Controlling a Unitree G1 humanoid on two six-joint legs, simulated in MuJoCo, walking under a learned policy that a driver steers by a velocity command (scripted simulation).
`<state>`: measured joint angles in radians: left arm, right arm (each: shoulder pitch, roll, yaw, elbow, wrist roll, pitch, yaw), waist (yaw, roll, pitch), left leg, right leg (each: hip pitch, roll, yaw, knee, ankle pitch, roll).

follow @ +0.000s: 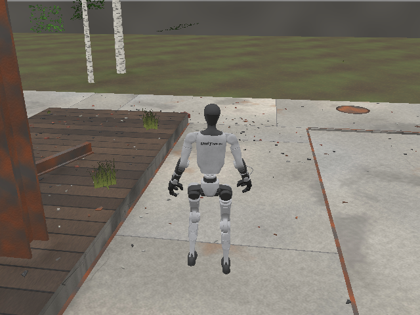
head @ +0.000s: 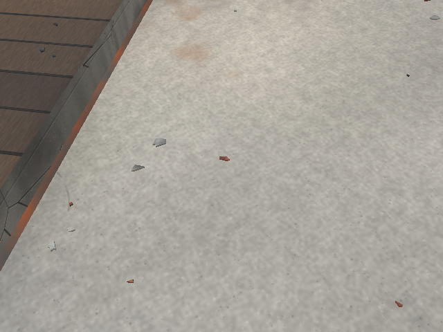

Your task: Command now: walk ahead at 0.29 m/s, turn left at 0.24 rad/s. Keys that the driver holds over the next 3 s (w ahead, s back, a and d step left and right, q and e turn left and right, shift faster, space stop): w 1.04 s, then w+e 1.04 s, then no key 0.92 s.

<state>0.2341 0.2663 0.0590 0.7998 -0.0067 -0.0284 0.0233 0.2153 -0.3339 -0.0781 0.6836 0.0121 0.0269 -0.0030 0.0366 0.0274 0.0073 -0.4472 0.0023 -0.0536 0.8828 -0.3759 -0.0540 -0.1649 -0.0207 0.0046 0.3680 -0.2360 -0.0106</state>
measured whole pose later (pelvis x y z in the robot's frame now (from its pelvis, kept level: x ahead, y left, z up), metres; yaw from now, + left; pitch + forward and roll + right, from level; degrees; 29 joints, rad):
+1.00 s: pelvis +0.47 +0.02 +0.00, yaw +1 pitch +1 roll -2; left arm 0.33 0.29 0.05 0.86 -0.02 -0.08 -0.02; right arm 0.11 -0.28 -0.03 0.70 0.01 -0.07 0.02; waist 0.08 0.04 0.03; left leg -0.64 0.11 -0.04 0.61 0.07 -0.02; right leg 0.00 0.07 -0.04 0.22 -0.24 -0.05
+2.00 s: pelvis +1.02 -0.05 +0.00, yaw -28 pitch +2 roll +0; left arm 0.33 0.28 0.07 0.74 -0.02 -0.04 0.01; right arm 0.04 -0.29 -0.05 0.70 -0.01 -0.09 0.01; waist 0.07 0.04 0.04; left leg -0.64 0.07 -0.10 0.63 0.02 -0.07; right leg -0.12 0.12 0.14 0.35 -0.25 -0.09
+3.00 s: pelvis +1.24 -0.15 -0.01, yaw -37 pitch -1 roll +0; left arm 0.16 0.24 0.04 0.80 0.01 0.01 0.02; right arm 0.16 -0.27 -0.02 0.95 -0.01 0.01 -0.01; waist -0.02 0.00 0.04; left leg -0.16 0.03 0.02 0.50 -0.32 -0.03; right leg -0.23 0.02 0.05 0.54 -0.28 -0.01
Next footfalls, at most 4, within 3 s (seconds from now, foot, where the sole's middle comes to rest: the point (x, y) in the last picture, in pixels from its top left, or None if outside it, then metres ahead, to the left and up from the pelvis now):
0.14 left None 0.07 0.14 -0.78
0.60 right None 0.43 -0.08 -0.78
1.12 left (197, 260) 0.72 0.17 -0.78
1.64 right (277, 198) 0.98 -0.11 -0.78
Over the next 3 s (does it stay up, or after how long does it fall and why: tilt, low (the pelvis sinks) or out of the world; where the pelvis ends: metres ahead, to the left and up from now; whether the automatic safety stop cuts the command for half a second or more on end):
stays up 1.24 -0.15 -0.01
